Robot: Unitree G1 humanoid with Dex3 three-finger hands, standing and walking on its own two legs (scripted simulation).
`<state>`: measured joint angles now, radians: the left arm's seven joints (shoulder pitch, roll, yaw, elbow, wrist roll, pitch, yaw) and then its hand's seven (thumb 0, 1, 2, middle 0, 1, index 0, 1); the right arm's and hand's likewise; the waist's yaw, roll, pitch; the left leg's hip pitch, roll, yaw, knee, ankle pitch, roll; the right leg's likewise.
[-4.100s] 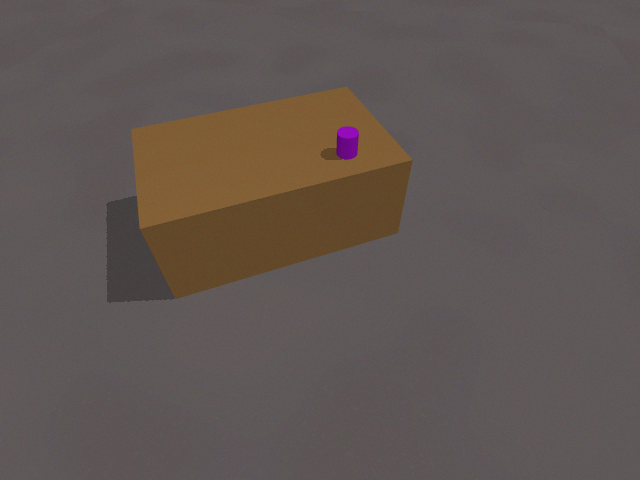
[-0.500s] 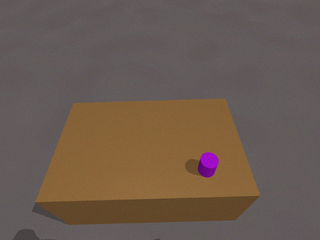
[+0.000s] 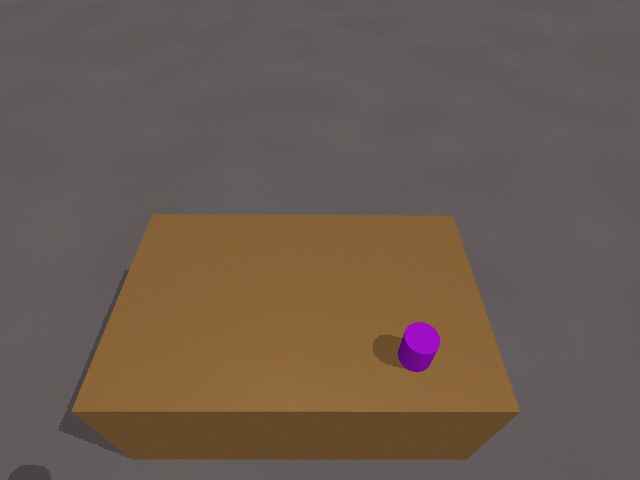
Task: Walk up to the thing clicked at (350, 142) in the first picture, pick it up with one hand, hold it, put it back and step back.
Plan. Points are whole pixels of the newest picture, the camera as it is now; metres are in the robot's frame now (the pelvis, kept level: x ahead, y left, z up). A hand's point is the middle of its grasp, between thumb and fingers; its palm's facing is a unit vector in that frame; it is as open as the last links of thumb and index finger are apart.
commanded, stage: walk up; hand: right
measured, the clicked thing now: (418, 347) +0.47 -0.22 -0.34
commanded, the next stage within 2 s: stand in 0.32 s
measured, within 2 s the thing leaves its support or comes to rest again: neither
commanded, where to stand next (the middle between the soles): +0.04 +0.00 m, yaw -1 degrees
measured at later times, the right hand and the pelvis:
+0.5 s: hand out of the picture +0.11 -0.25 -0.15, palm faces -0.02 +0.95 -0.32, open 7.4 cm; pelvis +0.01 -0.01 +0.00, yaw +0 degrees
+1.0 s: hand out of the picture +0.10 -0.27 -0.15, palm faces +0.00 +0.94 -0.34, open 7.4 cm; pelvis +0.02 -0.02 +0.00, yaw -1 degrees
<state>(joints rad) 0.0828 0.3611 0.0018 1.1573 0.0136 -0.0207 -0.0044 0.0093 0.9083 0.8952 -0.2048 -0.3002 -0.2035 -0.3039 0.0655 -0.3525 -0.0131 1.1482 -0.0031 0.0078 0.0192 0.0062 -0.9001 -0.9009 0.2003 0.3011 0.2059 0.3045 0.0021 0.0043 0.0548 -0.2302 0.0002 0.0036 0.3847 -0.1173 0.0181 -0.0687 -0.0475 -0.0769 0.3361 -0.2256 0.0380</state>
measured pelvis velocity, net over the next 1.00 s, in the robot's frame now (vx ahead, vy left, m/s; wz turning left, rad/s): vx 0.02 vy -0.02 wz -0.01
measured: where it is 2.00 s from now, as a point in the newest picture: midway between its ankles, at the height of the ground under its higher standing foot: outside the picture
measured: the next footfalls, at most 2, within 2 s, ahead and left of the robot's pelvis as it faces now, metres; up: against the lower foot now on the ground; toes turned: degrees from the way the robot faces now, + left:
none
